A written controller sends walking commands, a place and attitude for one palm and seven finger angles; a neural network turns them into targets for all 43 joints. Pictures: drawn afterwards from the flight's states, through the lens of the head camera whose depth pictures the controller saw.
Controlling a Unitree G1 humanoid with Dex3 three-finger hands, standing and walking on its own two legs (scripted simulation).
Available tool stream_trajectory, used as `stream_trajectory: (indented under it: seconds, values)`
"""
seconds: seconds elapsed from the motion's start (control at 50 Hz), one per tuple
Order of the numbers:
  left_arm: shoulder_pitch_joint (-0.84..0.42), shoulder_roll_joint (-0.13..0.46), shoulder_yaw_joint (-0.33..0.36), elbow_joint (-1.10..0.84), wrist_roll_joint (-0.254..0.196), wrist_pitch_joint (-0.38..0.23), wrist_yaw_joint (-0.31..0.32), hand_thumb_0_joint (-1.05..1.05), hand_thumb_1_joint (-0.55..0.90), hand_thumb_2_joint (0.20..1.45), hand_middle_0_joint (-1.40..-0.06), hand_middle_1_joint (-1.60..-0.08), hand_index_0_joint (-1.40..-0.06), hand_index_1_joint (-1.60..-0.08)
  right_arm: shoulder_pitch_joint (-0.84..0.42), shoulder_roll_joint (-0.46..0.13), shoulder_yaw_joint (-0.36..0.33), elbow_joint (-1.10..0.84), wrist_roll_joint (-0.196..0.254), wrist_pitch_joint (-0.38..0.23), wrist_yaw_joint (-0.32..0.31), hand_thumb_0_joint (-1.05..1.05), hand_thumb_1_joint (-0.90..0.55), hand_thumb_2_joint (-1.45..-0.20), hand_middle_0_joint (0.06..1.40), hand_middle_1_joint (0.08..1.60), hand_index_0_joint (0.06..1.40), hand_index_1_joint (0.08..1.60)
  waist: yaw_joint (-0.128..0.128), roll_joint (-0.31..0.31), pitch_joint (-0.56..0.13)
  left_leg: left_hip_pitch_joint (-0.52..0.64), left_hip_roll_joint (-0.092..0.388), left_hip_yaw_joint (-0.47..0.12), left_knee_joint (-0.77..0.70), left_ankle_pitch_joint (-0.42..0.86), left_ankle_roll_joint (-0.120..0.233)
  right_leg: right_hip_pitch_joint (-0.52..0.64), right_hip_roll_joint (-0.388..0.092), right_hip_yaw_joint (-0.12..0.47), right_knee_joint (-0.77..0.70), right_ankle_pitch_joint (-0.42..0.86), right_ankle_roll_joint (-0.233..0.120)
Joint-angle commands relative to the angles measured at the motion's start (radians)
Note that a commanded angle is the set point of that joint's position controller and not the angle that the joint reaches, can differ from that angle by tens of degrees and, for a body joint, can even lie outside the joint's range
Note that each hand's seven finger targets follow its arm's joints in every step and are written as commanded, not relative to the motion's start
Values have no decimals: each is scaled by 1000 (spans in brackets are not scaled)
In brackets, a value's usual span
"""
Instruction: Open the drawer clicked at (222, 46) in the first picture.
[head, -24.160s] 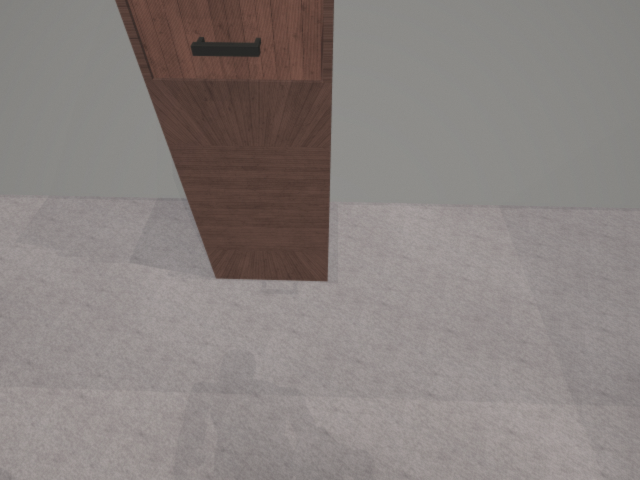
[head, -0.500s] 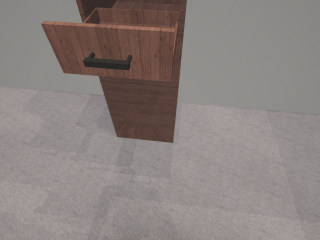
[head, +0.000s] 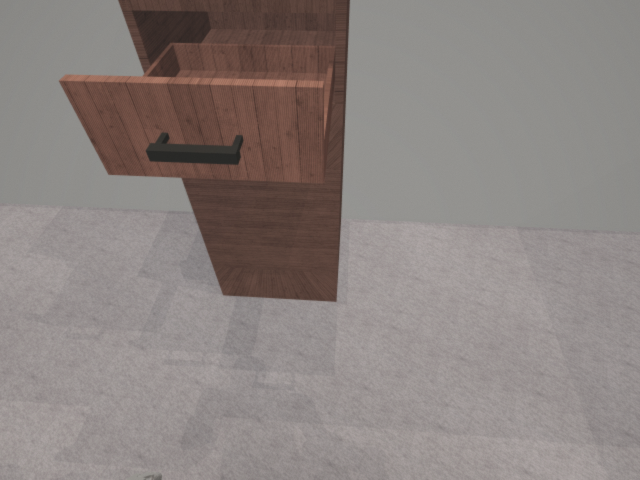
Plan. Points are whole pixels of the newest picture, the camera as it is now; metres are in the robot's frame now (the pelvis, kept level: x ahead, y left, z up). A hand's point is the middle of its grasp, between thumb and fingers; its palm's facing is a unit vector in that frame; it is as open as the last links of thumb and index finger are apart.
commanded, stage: let the arm hang, fingers relaxed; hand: left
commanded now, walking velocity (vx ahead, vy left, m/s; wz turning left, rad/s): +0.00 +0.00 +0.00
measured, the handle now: (197, 146) +0.56 +0.21 +0.13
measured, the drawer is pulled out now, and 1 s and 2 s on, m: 0.28 0.28 0.28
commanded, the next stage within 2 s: look to check the result in 0.02 s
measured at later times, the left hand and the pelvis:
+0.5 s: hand out of the picture +0.09 +0.24 -0.16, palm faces -0.03 -0.94 -0.33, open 7.4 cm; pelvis +0.03 +0.00 +0.00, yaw +0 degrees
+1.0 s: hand out of the picture +0.15 +0.24 -0.15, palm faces -0.04 -0.94 -0.35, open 7.4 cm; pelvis +0.05 +0.00 +0.01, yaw -1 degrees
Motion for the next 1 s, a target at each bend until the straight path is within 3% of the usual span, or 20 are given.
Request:
stream_trajectory:
  seconds: [0.0,0.5,0.56,0.82,0.98]
  values:
    - [10,206,36,-32,2,-18,7,0,900,900,-200,-300,-200,-300,1,-166,-27,-30,6,-19,-10,0,-900,-900,200,300,200,300,18,-6,-25,16,96,-104,-97,18,26,12,-123,117,-107,6,-26]
    - [-8,258,31,4,-2,-25,11,0,900,900,-200,-300,-200,-300,-76,-229,-28,-17,13,-13,-15,0,-900,-900,200,300,200,300,9,-28,-95,136,112,-80,-92,134,19,70,-136,114,-129,195,-21]
    - [-16,264,31,-1,-1,-25,11,0,900,900,-200,-300,-200,-300,-87,-235,-28,-18,12,-14,-15,0,-900,-900,200,300,200,300,9,-7,-85,137,114,-77,-97,136,19,69,-136,117,-130,197,-20]
    - [-28,274,34,-19,0,-28,10,0,900,900,-200,-300,-200,-300,-100,-247,-25,-30,14,-19,-16,0,-900,-900,200,300,200,300,15,-32,-103,159,118,-72,-95,210,19,98,-136,108,-124,273,-18]
    - [-31,273,32,-21,-2,-26,12,0,900,900,-200,-300,-200,-300,-91,-247,-24,-27,12,-18,-18,0,-900,-900,200,300,200,300,13,-17,-100,166,120,-68,-97,241,14,110,-137,108,-117,302,-20]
